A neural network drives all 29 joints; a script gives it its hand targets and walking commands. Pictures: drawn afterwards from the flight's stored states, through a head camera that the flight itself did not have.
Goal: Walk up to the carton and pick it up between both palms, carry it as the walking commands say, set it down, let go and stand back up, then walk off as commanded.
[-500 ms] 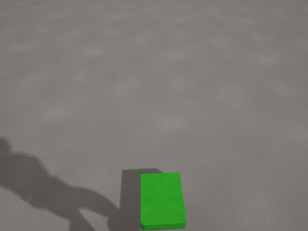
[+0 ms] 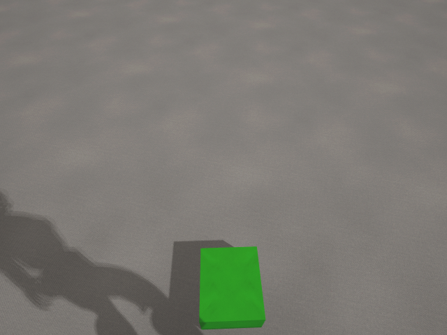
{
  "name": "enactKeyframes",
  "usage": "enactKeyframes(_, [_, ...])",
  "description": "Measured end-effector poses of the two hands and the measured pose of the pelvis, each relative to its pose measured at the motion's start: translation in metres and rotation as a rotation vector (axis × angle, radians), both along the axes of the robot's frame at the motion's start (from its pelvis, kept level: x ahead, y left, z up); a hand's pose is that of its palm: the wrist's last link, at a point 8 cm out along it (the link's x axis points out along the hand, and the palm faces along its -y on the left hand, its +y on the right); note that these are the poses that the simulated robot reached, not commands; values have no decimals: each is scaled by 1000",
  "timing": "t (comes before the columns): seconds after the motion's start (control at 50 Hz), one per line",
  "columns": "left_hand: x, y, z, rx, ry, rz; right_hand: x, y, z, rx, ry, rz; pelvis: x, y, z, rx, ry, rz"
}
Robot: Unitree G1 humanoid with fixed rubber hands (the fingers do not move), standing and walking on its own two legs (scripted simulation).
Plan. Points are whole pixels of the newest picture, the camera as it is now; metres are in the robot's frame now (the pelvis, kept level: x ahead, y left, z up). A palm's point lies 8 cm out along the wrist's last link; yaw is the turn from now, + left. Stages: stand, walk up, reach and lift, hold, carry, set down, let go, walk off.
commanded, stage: reach and lift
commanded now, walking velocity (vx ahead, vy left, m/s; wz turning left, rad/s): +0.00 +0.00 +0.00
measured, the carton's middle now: (230, 286) +0.41 +0.00 -0.71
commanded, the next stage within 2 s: none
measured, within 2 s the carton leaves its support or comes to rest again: neither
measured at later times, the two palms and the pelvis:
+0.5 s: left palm out of the picture +0.14 +0.22 -0.18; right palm out of the picture +0.14 -0.23 -0.17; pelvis -0.05 +0.00 -0.05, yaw +0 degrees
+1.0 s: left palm (143, 279) +0.28 +0.22 -0.21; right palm (322, 282) +0.28 -0.21 -0.21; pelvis -0.11 +0.00 -0.11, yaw +1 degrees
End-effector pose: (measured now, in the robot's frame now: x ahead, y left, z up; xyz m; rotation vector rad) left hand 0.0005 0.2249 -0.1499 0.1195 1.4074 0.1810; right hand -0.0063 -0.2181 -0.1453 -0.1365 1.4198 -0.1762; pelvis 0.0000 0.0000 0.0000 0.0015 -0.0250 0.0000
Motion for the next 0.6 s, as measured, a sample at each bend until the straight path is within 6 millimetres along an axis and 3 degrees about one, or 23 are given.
enactKeyframes(0.04, [3, 0, 0, -1, -17, 17, 2, 1, -2, 7, -13, -13, -1, 0, -2, 0, 32, 4])
enactKeyframes(0.06, [16, 1, -1, -3, -54, 22, 14, 0, -4, 8, -44, -17, -3, 1, -6, 1, 63, 7])
enactKeyframes(0.16, [132, 5, 10, 16, -247, -60, 126, -7, -2, 3, -237, 35, -28, 2, -29, -5, 129, 6])
enactKeyframes(0.22, [170, 5, 20, 38, -232, -89, 165, -11, 10, -4, -238, 50, -35, 2, -33, 2, 166, -13])
enactKeyframes(0.26, [170, 5, 21, 39, -193, -85, 166, -12, 12, -2, -200, 47, -34, 1, -31, 7, 183, -21])
enactKeyframes(0.38, [124, -2, -1, -2, -110, -88, 127, -14, -4, 8, -120, 79, -35, -2, -31, 8, 251, -12])
enactKeyframes(0.42, [117, -7, -12, -25, -123, -93, 122, -13, -13, 19, -130, 80, -40, -2, -37, 7, 279, -7])
enactKeyframes(0.48, [132, -9, -25, -32, -212, -101, 134, -13, -25, 13, -202, 93, -50, -3, -50, 8, 321, -1])
enactKeyframes(0.6, [183, -1, -33, -5, -366, -127, 177, -13, -28, -8, -354, 90, -70, -4, -71, 9, 365, 1])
